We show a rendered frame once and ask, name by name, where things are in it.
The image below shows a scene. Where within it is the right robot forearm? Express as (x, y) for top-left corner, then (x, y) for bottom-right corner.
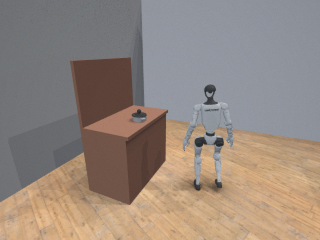
(226, 120), (233, 138)

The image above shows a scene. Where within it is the robot left hand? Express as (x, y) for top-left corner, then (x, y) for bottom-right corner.
(182, 139), (190, 152)

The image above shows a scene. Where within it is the left robot forearm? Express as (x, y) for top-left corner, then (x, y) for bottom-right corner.
(184, 121), (194, 141)

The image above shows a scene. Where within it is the table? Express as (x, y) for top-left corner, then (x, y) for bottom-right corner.
(70, 57), (168, 205)

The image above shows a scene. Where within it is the robot left upper arm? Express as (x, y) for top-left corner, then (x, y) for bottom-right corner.
(191, 104), (202, 128)

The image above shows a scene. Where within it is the robot right foot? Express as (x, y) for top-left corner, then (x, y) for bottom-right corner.
(215, 179), (222, 188)

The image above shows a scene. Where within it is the robot right hand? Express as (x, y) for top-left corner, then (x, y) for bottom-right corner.
(225, 137), (234, 147)

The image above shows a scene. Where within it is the robot right upper arm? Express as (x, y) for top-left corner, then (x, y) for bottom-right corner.
(219, 102), (232, 126)

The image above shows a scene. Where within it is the lid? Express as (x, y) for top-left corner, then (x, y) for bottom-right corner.
(132, 112), (147, 118)

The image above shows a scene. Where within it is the pot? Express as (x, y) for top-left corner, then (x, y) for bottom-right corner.
(132, 116), (147, 123)

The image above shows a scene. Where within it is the right robot thigh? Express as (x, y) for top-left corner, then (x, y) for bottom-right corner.
(213, 136), (224, 161)

